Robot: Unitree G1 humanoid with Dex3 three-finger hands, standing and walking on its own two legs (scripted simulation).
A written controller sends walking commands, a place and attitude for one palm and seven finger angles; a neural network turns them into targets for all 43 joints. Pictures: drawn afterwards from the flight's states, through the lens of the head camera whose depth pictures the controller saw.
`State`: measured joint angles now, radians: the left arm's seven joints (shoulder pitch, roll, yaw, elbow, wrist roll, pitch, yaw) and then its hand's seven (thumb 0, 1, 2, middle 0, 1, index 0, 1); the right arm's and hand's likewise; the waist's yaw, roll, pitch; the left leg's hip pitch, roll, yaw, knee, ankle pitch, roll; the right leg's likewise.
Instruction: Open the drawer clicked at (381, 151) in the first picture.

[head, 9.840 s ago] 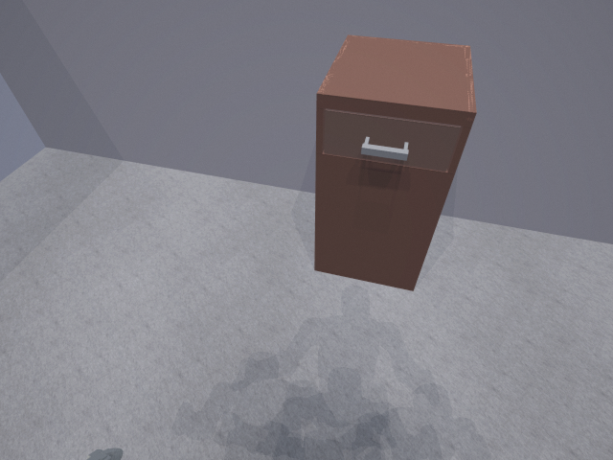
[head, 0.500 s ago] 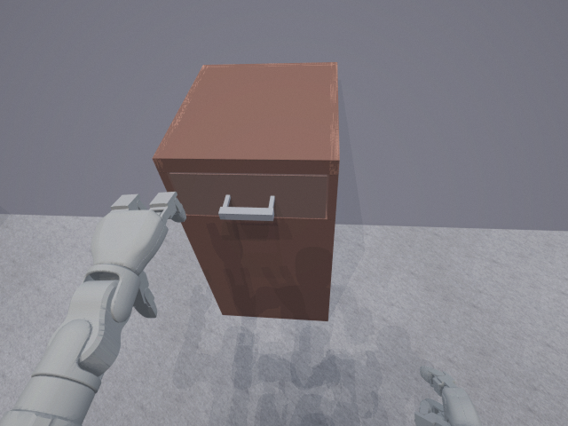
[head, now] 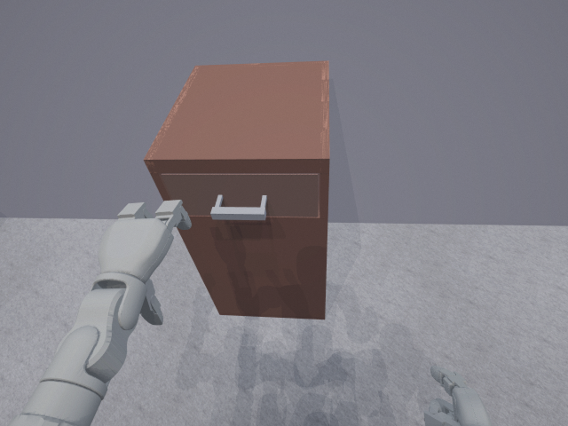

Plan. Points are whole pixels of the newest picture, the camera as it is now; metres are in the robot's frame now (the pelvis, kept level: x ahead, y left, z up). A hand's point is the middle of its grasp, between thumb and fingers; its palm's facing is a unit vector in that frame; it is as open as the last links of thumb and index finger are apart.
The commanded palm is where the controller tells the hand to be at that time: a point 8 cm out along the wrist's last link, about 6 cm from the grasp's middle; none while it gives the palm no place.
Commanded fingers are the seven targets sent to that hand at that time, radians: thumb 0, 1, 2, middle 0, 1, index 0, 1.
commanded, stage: move the hooked fingers above the handle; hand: left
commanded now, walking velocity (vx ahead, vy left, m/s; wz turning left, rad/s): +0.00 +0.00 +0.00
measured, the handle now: (240, 206) +0.58 +0.19 -0.10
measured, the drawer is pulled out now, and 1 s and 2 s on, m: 0.00 0.00 0.00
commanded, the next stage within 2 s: none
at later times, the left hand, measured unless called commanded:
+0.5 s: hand (200, 234) +0.40 +0.20 +0.02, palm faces -0.03 -0.03 -1.00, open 13.8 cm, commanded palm +0.38 +0.21 +0.08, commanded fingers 0.00 -0.50 0.30 -0.30 -1.20 -0.30 -1.20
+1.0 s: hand (218, 221) +0.46 +0.19 -0.01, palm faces -0.04 -0.02 -1.00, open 13.8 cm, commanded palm +0.45 +0.20 +0.04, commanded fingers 0.00 -0.50 0.30 -0.30 -1.20 -0.30 -1.20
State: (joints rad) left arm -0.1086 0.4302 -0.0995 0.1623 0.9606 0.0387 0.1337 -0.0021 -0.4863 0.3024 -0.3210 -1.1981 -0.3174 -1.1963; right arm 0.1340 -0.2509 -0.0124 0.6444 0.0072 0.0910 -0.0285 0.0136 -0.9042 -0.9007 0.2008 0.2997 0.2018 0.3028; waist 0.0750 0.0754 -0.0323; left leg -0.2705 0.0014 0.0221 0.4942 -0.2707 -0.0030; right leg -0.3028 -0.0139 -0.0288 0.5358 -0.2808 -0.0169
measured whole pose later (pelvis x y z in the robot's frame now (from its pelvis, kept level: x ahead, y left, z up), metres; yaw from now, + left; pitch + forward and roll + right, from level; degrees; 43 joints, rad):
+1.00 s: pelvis +0.00 +0.01 -0.03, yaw -1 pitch +17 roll +0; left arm -0.74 0.38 -0.08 1.03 1.10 -0.03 0.38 0.00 -0.48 0.30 -0.32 -1.20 -0.32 -1.20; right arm 0.31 -0.25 -0.07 0.71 -0.02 0.07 -0.01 0.01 -0.90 -0.90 0.20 0.30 0.20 0.30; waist -0.09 0.04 -0.13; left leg -0.67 0.02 0.03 0.75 -0.36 0.01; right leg -0.69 0.00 -0.02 0.74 -0.34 -0.01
